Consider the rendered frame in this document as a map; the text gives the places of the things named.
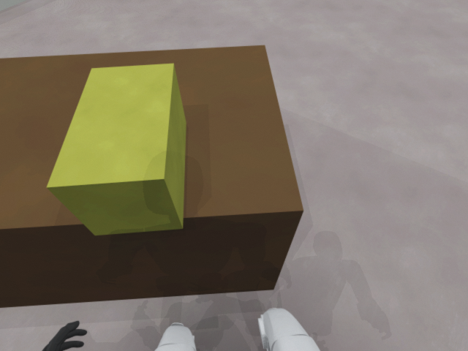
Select robot thigh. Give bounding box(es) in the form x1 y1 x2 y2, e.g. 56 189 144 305
258 309 320 351
154 325 197 351

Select right robot thigh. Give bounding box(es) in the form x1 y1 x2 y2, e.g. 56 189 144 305
258 309 320 351

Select left robot thigh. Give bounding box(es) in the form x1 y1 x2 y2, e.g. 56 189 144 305
154 325 197 351

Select pedestal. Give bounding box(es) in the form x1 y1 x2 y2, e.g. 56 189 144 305
0 45 303 308

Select carton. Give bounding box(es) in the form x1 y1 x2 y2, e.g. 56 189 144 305
46 64 186 235

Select robot left hand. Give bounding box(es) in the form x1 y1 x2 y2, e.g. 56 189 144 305
42 321 87 351

